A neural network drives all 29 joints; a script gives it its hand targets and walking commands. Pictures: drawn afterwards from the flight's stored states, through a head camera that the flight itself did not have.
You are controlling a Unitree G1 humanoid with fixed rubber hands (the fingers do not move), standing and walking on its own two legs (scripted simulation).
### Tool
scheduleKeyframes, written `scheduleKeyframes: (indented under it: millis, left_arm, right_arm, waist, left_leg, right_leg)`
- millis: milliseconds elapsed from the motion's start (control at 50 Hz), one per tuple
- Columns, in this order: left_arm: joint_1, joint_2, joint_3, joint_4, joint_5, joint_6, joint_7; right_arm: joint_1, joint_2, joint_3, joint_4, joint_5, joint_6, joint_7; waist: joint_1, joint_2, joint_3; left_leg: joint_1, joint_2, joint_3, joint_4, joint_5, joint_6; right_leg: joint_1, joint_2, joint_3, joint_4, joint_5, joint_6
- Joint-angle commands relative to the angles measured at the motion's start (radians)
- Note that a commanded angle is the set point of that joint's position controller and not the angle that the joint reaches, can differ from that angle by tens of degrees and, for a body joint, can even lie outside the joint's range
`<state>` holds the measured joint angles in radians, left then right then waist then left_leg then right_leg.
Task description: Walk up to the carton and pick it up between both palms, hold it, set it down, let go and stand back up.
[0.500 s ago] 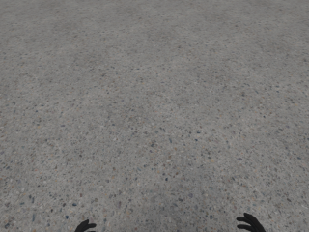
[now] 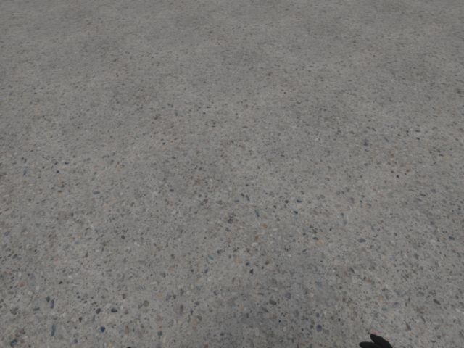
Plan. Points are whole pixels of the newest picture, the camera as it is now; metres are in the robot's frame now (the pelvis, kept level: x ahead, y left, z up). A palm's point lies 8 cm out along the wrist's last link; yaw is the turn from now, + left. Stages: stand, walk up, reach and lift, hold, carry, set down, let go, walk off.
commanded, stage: stand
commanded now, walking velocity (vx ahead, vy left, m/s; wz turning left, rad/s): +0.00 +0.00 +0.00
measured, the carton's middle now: out of the picture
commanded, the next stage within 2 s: walk up in 1.00 s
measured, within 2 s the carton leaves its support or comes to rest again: neither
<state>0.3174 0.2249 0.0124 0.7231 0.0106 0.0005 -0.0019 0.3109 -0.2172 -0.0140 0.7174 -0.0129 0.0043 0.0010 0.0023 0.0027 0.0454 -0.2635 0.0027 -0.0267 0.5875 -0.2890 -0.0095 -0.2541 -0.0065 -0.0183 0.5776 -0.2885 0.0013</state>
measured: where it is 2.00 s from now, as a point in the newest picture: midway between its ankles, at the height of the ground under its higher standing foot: outside the picture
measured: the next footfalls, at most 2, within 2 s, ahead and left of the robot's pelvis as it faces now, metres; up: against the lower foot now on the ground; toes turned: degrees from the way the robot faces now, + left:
left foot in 1.50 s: +0.06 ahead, +0.25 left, +0.00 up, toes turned +21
right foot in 1.78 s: +0.20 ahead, +0.10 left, +0.00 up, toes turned +28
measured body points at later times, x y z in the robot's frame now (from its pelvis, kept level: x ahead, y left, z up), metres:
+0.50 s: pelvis +0.00 +0.00 +0.00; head +0.01 +0.00 +0.45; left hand +0.08 +0.25 -0.12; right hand +0.08 -0.25 -0.12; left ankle +0.02 +0.13 -0.73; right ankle +0.01 -0.12 -0.73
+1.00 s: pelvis +0.00 +0.00 +0.00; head +0.01 +0.00 +0.45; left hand +0.07 +0.25 -0.13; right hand +0.07 -0.25 -0.13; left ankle +0.02 +0.13 -0.73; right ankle +0.01 -0.12 -0.73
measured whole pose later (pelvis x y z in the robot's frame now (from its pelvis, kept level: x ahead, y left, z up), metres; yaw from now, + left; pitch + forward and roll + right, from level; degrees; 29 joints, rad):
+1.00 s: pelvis +0.00 +0.00 +0.00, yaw +0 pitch -2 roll +0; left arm 0.32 0.23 0.00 0.80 0.01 0.00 0.01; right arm 0.32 -0.23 0.00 0.81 -0.01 0.00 -0.01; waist 0.00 0.01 0.03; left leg -0.24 0.01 -0.04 0.54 -0.27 -0.02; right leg -0.22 0.00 -0.02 0.52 -0.26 0.00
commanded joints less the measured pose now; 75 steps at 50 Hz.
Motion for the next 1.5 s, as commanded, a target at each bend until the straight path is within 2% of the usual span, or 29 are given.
scheduleKeyframes:
  millis: [0,800,840,920,940,960,980,1000,1020,1040,1060,1080,1100,1120,1160,1180,1200,1220,1240,1280,1300,1320,1340,1360,1380,1420,1440,1460,1480]
  left_arm:
    - [0.001,0.137,0.041,-0.1,-0.001,-0.028,0.008]
    - [0.022,0.151,0.028,-0.019,-0.007,-0.024,0.018]
    - [0.013,0.153,0.035,-0.017,-0.004,-0.023,0.019]
    - [0.027,0.148,0.033,-0.006,-0.006,-0.023,0.02]
    - [0.017,0.151,0.035,-0.007,-0.006,-0.023,0.021]
    - [0.029,0.143,0.035,-0.001,-0.005,-0.024,0.021]
    - [0.025,0.152,0.034,0.004,-0.005,-0.025,0.021]
    - [0.024,0.157,0.037,0.004,-0.005,-0.025,0.021]
    - [0.02,0.146,0.034,0.007,-0.005,-0.024,0.021]
    - [0.033,0.143,0.035,0.009,-0.008,-0.023,0.021]
    - [0.035,0.146,0.037,0.009,-0.006,-0.022,0.02]
    - [0.029,0.149,0.037,0.012,-0.005,-0.02,0.021]
    - [0.032,0.143,0.038,0.016,-0.006,-0.021,0.021]
    - [0.035,0.138,0.034,0.013,-0.006,-0.019,0.022]
    - [0.032,0.143,0.035,0.025,-0.006,-0.017,0.022]
    - [-0.002,0.241,0.103,0.008,0.04,-0.022,0.038]
    - [0.053,0.306,0.123,0.024,0.056,-0.021,0.053]
    - [0.057,0.307,0.126,0.033,0.067,-0.024,0.065]
    - [0.035,0.276,0.12,0.035,0.065,-0.033,0.071]
    - [-0.042,0.218,0.11,0.04,0.067,-0.055,0.075]
    - [-0.074,0.233,0.116,0.042,0.069,-0.062,0.077]
    - [-0.113,0.242,0.12,0.032,0.07,-0.06,0.074]
    - [-0.122,0.26,0.127,0.031,0.07,-0.059,0.069]
    - [-0.142,0.271,0.135,0.032,0.072,-0.058,0.066]
    - [-0.154,0.271,0.137,0.027,0.073,-0.056,0.063]
    - [-0.193,0.277,0.14,0.033,0.082,-0.051,0.056]
    - [-0.204,0.281,0.14,0.037,0.085,-0.043,0.052]
    - [-0.198,0.249,0.125,0.044,0.077,-0.032,0.047]
    - [-0.188,0.191,0.098,0.039,0.067,-0.023,0.037]
  right_arm:
    - [0.003,-0.135,-0.042,-0.101,0.001,-0.029,-0.009]
    - [0.037,-0.151,-0.027,-0.007,0.005,-0.027,-0.02]
    - [0.032,-0.14,-0.024,-0.007,0.005,-0.027,-0.019]
    - [0.035,-0.147,-0.027,0.004,0.004,-0.027,-0.021]
    - [0.042,-0.144,-0.026,0.011,0.005,-0.026,-0.022]
    - [0.036,-0.149,-0.027,0.014,0.005,-0.027,-0.024]
    - [0.038,-0.147,-0.024,0.012,0.005,-0.028,-0.023]
    - [0.036,-0.149,-0.025,0.011,0.004,-0.027,-0.024]
    - [0.032,-0.149,-0.022,0.017,0.005,-0.027,-0.025]
    - [0.034,-0.15,-0.026,0.021,0.005,-0.026,-0.024]
    - [0.036,-0.156,-0.028,0.021,0.005,-0.026,-0.025]
    - [0.045,-0.147,-0.023,0.029,0.006,-0.025,-0.024]
    - [0.039,-0.144,-0.021,0.035,0.006,-0.025,-0.025]
    - [0.032,-0.153,-0.027,0.026,0.007,-0.023,-0.024]
    - [0.035,-0.144,-0.021,0.038,0.004,-0.021,-0.024]
    - [-0.055,-0.225,-0.062,-0.032,-0.028,0.0,0.023]
    - [-0.086,-0.167,-0.051,-0.067,-0.04,0.012,0.048]
    - [-0.126,-0.17,-0.058,-0.09,-0.082,0.029,0.059]
    - [-0.145,-0.192,-0.071,-0.097,-0.097,0.041,0.066]
    - [-0.104,-0.199,-0.08,-0.069,-0.087,0.046,0.083]
    - [-0.055,-0.179,-0.08,-0.044,-0.073,0.047,0.094]
    - [-0.03,-0.159,-0.072,-0.023,-0.059,0.049,0.103]
    - [-0.03,-0.152,-0.07,-0.021,-0.046,0.051,0.112]
    - [-0.04,-0.152,-0.073,-0.016,-0.039,0.05,0.118]
    - [-0.048,-0.153,-0.076,-0.014,-0.032,0.049,0.123]
    - [0.023,-0.165,-0.087,0.014,-0.014,0.037,0.127]
    - [0.088,-0.17,-0.097,0.039,-0.008,0.027,0.125]
    - [0.146,-0.192,-0.106,0.079,-0.005,0.016,0.11]
    - [0.172,-0.238,-0.123,0.105,-0.005,0.011,0.09]
  waist:
    - [-0.002,0.003,-0.027]
    - [0.0,0.004,-0.01]
    - [0.0,-0.028,-0.022]
    - [0.003,0.025,-0.005]
    - [0.0,-0.009,-0.021]
    - [0.009,0.022,-0.019]
    - [0.002,-0.026,-0.029]
    - [0.005,-0.023,-0.031]
    - [0.004,-0.007,-0.007]
    - [0.007,-0.018,-0.02]
    - [0.007,0.02,-0.013]
    - [-0.002,0.023,-0.007]
    - [0.011,0.0,-0.018]
    - [0.005,0.015,0.016]
    - [0.0,-0.006,0.036]
    - [0.025,-0.019,0.01]
    - [0.064,-0.191,-0.025]
    - [0.071,-0.167,-0.007]
    - [0.054,-0.123,0.026]
    - [0.013,-0.024,0.04]
    - [-0.004,-0.045,0.005]
    - [-0.015,-0.079,0.015]
    - [-0.016,-0.128,0.008]
    - [-0.02,-0.148,0.015]
    - [-0.024,-0.164,0.023]
    - [-0.066,-0.16,-0.04]
    - [-0.098,-0.125,-0.092]
    - [-0.134,0.001,-0.103]
    - [-0.158,0.192,-0.05]
  left_leg:
    - [-0.006,0.067,-0.08,-0.117,0.077,0.035]
    - [0.015,0.072,-0.081,-0.148,0.104,0.028]
    - [0.017,0.073,-0.078,-0.138,0.1,0.027]
    - [0.011,0.077,-0.079,-0.149,0.117,0.032]
    - [0.011,0.078,-0.085,-0.142,0.127,0.03]
    - [0.024,0.078,-0.08,-0.141,0.135,0.032]
    - [0.037,0.083,-0.084,-0.139,0.154,0.033]
    - [0.041,0.082,-0.086,-0.134,0.157,0.032]
    - [0.023,0.082,-0.087,-0.139,0.147,0.033]
    - [0.028,0.078,-0.078,-0.141,0.132,0.028]
    - [0.031,0.075,-0.071,-0.148,0.123,0.025]
    - [0.008,0.076,-0.084,-0.158,0.115,0.03]
    - [0.018,0.084,-0.084,-0.16,0.105,0.031]
    - [0.005,0.075,-0.079,-0.161,0.089,0.027]
    - [-0.009,0.077,-0.08,-0.167,0.055,0.026]
    - [-0.356,0.019,-0.122,-0.014,0.101,0.05]
    - [-0.469,-0.011,-0.017,0.188,-0.08,0.018]
    - [-0.46,0.106,-0.013,0.391,-0.16,-0.001]
    - [-0.445,0.155,-0.039,0.442,-0.165,-0.014]
    - [-0.407,0.192,-0.077,0.445,-0.094,-0.019]
    - [-0.364,0.197,-0.08,0.425,-0.062,-0.023]
    - [-0.353,0.195,-0.062,0.385,-0.068,-0.026]
    - [-0.313,0.197,-0.045,0.337,-0.063,-0.022]
    - [-0.249,0.205,-0.02,0.285,-0.056,-0.017]
    - [-0.174,0.191,0.009,0.236,-0.041,-0.009]
    - [-0.011,0.124,0.108,0.15,-0.017,0.013]
    - [0.111,0.096,0.149,0.111,0.0,0.026]
    - [0.204,0.033,0.167,0.027,0.0,0.047]
    - [0.234,-0.016,0.096,-0.066,-0.026,0.087]
  right_leg:
    - [-0.01,-0.081,0.101,-0.123,0.053,-0.034]
    - [0.007,-0.081,0.106,-0.165,0.073,-0.032]
    - [0.009,-0.087,0.106,-0.172,0.073,-0.036]
    - [0.006,-0.092,0.108,-0.173,0.099,-0.038]
    - [0.023,-0.094,0.109,-0.177,0.101,-0.042]
    - [0.018,-0.096,0.113,-0.177,0.11,-0.038]
    - [0.018,-0.092,0.105,-0.169,0.121,-0.037]
    - [0.018,-0.096,0.116,-0.173,0.128,-0.044]
    - [0.02,-0.095,0.11,-0.181,0.122,-0.043]
    - [0.02,-0.097,0.112,-0.183,0.108,-0.042]
    - [0.009,-0.096,0.112,-0.184,0.099,-0.042]
    - [0.03,-0.091,0.105,-0.179,0.096,-0.039]
    - [0.033,-0.09,0.104,-0.181,0.088,-0.039]
    - [-0.004,-0.09,0.103,-0.191,0.068,-0.034]
    - [-0.008,-0.085,0.106,-0.198,0.034,-0.03]
    - [0.263,-0.178,0.168,-0.188,-0.057,-0.129]
    - [0.341,-0.392,0.328,-0.343,-0.158,-0.232]
    - [0.251,-0.546,0.383,-0.377,-0.151,-0.319]
    - [0.161,-0.557,0.386,-0.387,-0.137,-0.346]
    - [0.135,-0.487,0.249,-0.361,-0.061,-0.31]
    - [0.156,-0.448,0.159,-0.349,-0.02,-0.286]
    - [0.168,-0.435,0.093,-0.339,-0.003,-0.275]
    - [0.158,-0.424,0.04,-0.326,0.009,-0.265]
    - [0.109,-0.422,0.001,-0.322,-0.016,-0.259]
    - [0.052,-0.398,-0.057,-0.316,-0.036,-0.246]
    - [0.011,-0.327,-0.15,-0.242,-0.06,-0.218]
    - [-0.041,-0.3,-0.186,-0.141,-0.148,-0.2]
    - [-0.096,-0.228,-0.235,0.023,-0.231,-0.163]
    - [-0.198,-0.135,-0.277,0.25,-0.257,-0.112]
